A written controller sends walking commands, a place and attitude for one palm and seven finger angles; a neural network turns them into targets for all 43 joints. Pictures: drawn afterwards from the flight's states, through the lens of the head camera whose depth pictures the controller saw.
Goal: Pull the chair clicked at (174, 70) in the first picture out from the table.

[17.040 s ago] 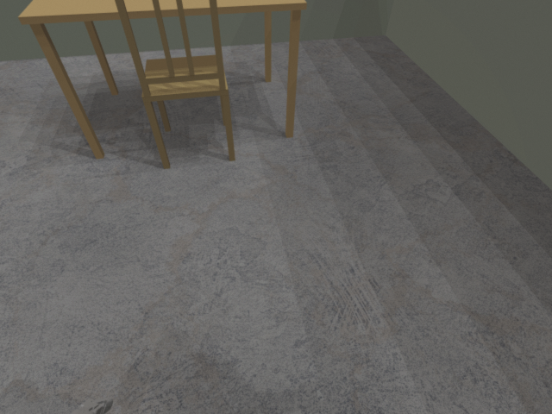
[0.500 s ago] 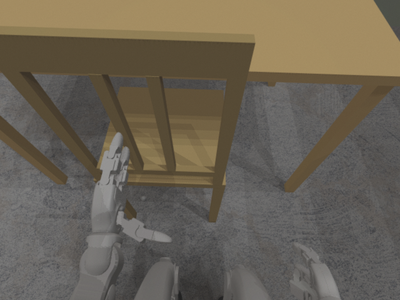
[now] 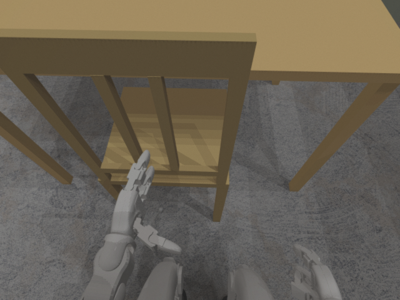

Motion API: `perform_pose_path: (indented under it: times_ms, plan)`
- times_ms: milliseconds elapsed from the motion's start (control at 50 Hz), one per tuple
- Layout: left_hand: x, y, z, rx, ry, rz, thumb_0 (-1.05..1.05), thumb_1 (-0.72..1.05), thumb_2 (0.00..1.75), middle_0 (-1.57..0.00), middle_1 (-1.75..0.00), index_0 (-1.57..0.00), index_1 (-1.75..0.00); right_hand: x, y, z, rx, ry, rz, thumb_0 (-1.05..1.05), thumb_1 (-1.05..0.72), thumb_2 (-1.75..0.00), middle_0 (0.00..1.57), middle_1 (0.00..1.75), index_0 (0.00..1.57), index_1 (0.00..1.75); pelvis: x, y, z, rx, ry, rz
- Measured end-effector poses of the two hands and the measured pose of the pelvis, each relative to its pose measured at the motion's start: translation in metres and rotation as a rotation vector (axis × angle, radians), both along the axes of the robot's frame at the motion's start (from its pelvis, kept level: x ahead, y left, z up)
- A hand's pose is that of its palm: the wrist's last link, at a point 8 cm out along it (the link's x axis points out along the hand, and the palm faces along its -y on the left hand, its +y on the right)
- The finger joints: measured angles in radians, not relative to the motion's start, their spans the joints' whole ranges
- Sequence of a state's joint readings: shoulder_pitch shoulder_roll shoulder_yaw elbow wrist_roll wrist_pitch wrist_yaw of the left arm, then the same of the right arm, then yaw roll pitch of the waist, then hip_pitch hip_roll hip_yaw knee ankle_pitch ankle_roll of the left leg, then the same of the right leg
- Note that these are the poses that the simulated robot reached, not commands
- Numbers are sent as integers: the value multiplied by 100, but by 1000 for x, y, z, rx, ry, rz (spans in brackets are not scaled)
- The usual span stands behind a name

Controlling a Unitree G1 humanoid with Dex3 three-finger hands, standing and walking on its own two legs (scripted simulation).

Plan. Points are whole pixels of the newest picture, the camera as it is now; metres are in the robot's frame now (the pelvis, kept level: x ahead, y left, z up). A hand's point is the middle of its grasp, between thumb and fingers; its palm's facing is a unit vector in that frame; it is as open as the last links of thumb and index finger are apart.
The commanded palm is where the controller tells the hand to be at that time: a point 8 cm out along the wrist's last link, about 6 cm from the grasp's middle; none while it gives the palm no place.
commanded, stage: aim the fingers beside a spindle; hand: left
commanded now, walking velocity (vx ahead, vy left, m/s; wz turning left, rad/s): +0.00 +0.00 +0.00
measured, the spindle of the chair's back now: (127, 132) +0.45 +0.18 +0.03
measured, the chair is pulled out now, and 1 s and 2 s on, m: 0.00 0.00 0.00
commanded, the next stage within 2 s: push the fingers through the gap in 1.14 s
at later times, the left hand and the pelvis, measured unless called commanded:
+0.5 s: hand (158, 199) +0.30 +0.09 +0.03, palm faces -0.02 -1.00 -0.01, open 16.9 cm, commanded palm +0.28 +0.15 +0.03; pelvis +0.00 +0.00 +0.00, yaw -1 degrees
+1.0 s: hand (146, 195) +0.31 +0.12 +0.02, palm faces -0.01 -1.00 -0.03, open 17.0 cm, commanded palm +0.28 +0.14 +0.02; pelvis +0.00 +0.00 +0.00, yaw +0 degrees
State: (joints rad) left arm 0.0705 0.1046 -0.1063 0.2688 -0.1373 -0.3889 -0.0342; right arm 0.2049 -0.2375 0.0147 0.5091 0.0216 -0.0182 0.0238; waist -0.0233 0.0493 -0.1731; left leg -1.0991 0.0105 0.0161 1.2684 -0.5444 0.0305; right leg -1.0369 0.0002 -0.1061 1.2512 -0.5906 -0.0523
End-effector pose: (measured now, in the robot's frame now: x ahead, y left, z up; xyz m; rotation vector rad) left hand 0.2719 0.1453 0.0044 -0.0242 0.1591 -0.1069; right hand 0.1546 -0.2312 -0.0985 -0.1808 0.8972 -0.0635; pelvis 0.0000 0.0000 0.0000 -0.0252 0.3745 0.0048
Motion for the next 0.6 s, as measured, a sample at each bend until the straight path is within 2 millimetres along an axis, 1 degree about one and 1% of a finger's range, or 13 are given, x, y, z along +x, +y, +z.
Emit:
perform_pose_path:
  times_ms: [40,80,120,180,220,280,360,380,420,460,540,560,600]
  plan:
    - [-9,-17,-9,-30,42,-54,-1,-50,30,-5,-8,-5,-8,0,-2,3,-19,-12,-13,1,-91,-90,20,30,20,30,1,1,0,1,5,-6]
    - [-11,-24,-4,-31,4,-56,-1,-50,30,-5,-8,-6,-8,1,-4,5,-39,-24,-21,1,-91,-90,20,30,20,30,1,1,-1,3,7,-13]
    - [-6,-16,13,-3,-95,-2,-1,-50,30,-6,-8,-6,-8,1,-5,5,-49,-30,-23,1,-91,-90,20,30,20,30,1,0,-2,6,6,-17]
    - [6,10,40,51,-247,122,-1,-50,30,-7,-8,-7,-8,0,-5,1,-37,-18,-11,1,-91,-90,20,30,20,30,0,-1,-3,8,0,-15]
    - [14,25,46,84,-273,167,-1,-50,30,-6,-8,-7,-8,0,-3,-2,-21,-3,6,1,-91,-90,20,30,20,30,0,-1,-3,6,0,-10]
    - [18,24,29,78,-167,124,-1,-50,30,-6,-8,-6,-8,-1,0,-5,2,15,16,1,-91,-90,20,30,20,30,-1,-1,-2,3,0,-2]
    - [2,-13,-8,-10,35,-27,-1,-50,30,-5,-8,-5,-8,0,0,0,-4,5,-5,1,-91,-90,20,30,20,30,1,1,0,2,6,-3]
    - [-2,-21,-12,-26,54,-50,-1,-50,30,-5,-8,-5,-8,1,-1,2,-13,-2,-12,1,-91,-90,20,30,20,30,1,1,0,3,9,-7]
    - [-7,-28,-8,-33,28,-55,-1,-50,30,-5,-8,-6,-8,2,-4,5,-34,-16,-22,1,-91,-90,20,30,20,30,3,0,0,5,11,-16]
    - [-3,-19,8,-12,-67,-1,-1,-50,30,-6,-8,-6,-8,3,-5,6,-46,-24,-28,1,-91,-90,20,30,20,30,3,-1,-1,9,9,-20]
    - [14,20,43,74,-263,159,-1,-50,30,-7,-8,-7,-8,3,-5,1,-34,-7,-5,1,-91,-90,20,30,20,30,3,-3,-2,8,2,-13]
    - [18,28,46,90,-275,178,-1,-50,30,-7,-8,-7,-8,3,-4,-1,-26,1,5,1,-91,-90,20,30,20,30,3,-3,-2,6,3,-9]
    - [23,33,40,95,-231,169,-1,-50,30,-6,-8,-6,-8,3,-3,-4,-10,14,17,1,-91,-90,20,30,20,30,2,-3,-2,3,4,-3]
